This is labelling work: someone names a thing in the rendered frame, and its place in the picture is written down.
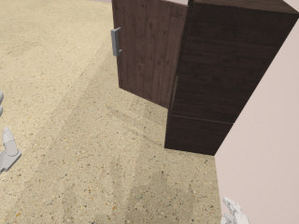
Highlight cupboard door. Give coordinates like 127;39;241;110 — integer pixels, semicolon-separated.
111;0;190;109

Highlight robot right hand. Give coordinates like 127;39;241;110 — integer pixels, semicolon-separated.
221;196;250;224

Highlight handle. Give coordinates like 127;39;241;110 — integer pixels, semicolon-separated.
110;27;122;57

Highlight robot left hand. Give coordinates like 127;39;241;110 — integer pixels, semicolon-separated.
0;91;22;174

